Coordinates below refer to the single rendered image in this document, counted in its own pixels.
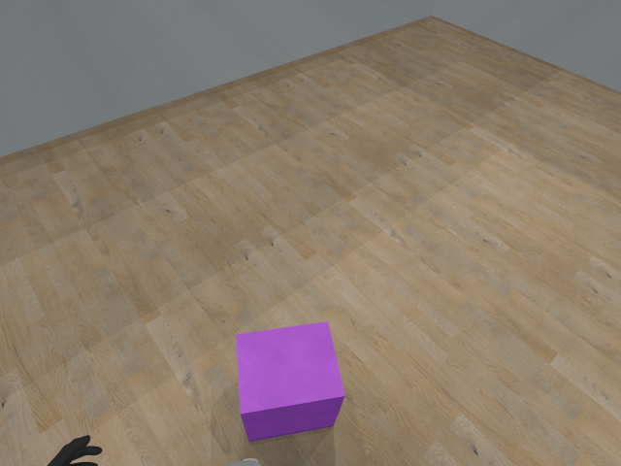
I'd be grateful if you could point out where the carton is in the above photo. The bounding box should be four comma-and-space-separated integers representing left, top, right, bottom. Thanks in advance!
236, 321, 345, 442

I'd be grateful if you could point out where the left robot hand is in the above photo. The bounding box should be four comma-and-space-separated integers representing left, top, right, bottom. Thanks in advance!
47, 435, 102, 466

